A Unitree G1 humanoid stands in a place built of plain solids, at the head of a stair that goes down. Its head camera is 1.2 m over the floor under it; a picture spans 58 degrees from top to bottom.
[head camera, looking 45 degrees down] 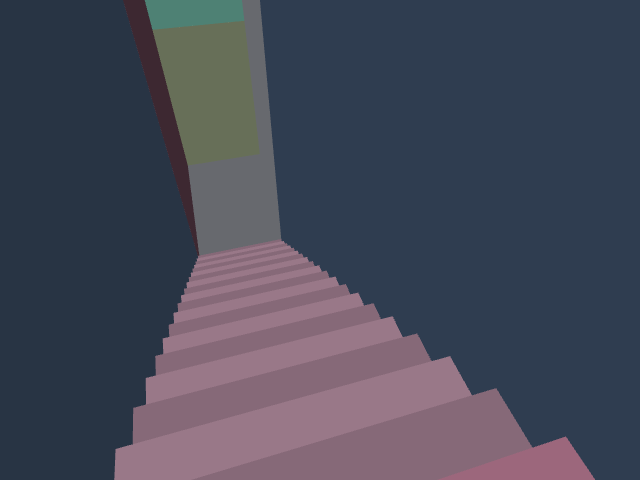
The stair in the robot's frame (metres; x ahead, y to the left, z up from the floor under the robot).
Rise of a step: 0.19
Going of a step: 0.24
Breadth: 1.29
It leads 16 degrees to the left of straight ahead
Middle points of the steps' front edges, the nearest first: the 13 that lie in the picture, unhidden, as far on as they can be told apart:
0.50 0.02 -0.19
0.73 0.09 -0.38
0.96 0.16 -0.57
1.19 0.23 -0.76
1.42 0.29 -0.95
1.66 0.36 -1.14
1.89 0.43 -1.33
2.12 0.49 -1.52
2.35 0.56 -1.71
2.58 0.63 -1.90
2.81 0.69 -2.09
3.04 0.76 -2.28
3.27 0.83 -2.47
